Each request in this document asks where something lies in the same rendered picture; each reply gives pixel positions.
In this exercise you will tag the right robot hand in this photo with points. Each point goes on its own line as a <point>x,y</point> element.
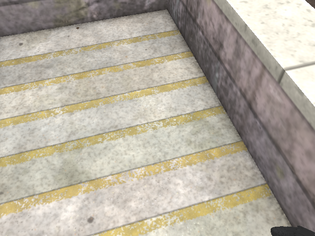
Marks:
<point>291,231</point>

